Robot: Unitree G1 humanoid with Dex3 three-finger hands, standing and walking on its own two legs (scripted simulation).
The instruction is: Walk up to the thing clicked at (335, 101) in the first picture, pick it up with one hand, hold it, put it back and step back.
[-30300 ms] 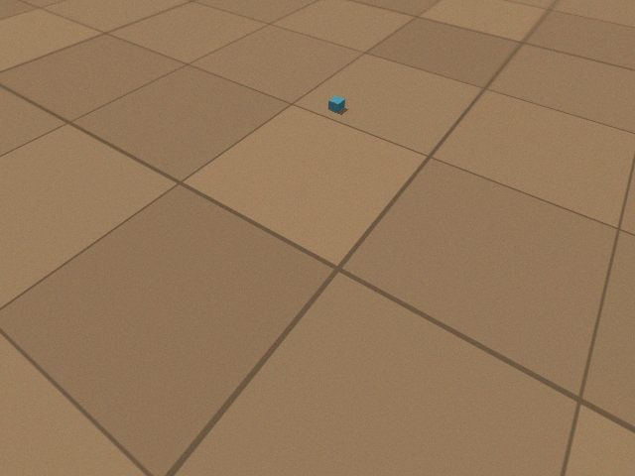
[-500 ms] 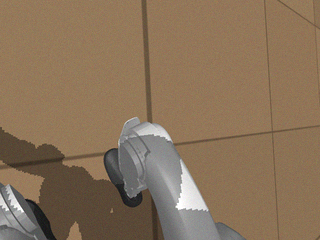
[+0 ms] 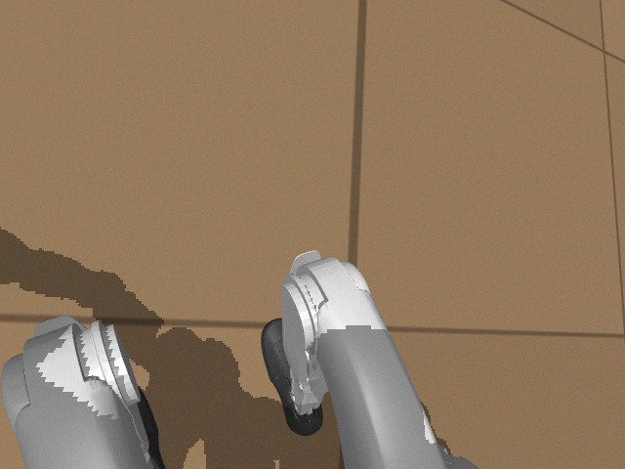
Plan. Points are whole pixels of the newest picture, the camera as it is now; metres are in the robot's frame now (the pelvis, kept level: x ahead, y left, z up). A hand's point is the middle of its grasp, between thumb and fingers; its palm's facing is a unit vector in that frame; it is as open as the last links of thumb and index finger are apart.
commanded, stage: withdraw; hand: left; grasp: from above
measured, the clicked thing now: out of the picture +0.44 +0.38 -0.31
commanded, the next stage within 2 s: home in 0.32 s
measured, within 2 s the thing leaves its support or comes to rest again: neither
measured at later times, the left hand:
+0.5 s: hand out of the picture +0.43 +0.38 -0.11, palm faces -0.49 -0.24 -0.84, open 13.7 cm
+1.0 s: hand out of the picture +0.34 +0.35 -0.02, palm faces -0.31 -0.51 -0.80, open 9.4 cm
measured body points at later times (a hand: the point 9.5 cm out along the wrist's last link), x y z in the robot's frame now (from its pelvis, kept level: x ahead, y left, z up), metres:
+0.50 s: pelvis -0.02 -0.01 +0.01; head +0.22 +0.07 +0.38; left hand +0.45 +0.39 -0.06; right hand +0.05 -0.28 -0.08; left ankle +0.05 +0.13 -0.30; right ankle +0.11 -0.13 -0.30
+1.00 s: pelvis -0.01 +0.00 +0.08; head +0.18 +0.08 +0.48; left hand +0.35 +0.38 +0.02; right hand +0.16 -0.24 -0.03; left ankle +0.05 +0.13 -0.30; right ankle +0.11 -0.13 -0.30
